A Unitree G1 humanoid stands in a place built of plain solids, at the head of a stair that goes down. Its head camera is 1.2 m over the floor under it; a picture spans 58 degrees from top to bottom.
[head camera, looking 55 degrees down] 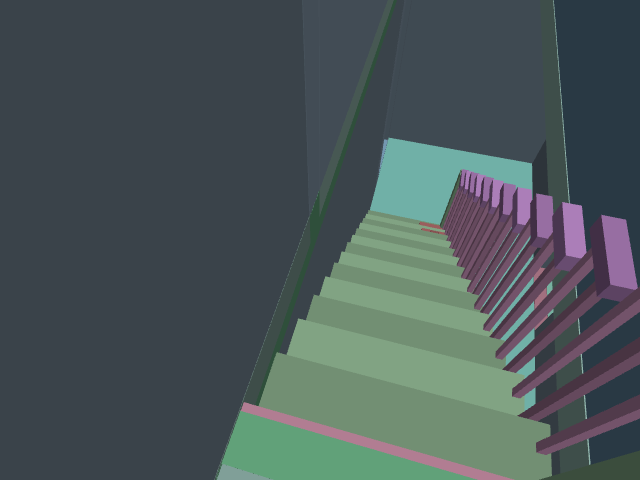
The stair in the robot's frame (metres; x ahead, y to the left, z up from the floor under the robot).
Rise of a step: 0.20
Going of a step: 0.22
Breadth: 0.88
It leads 15 degrees to the right of straight ahead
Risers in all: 14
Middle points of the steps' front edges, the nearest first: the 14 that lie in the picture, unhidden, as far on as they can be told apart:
0.20 -0.22 0.00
0.41 -0.28 -0.20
0.63 -0.34 -0.40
0.84 -0.40 -0.61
1.06 -0.45 -0.81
1.27 -0.51 -1.01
1.49 -0.57 -1.22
1.70 -0.63 -1.42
1.92 -0.69 -1.63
2.14 -0.74 -1.83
2.35 -0.80 -2.03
2.57 -0.86 -2.24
2.78 -0.92 -2.44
3.00 -0.98 -2.64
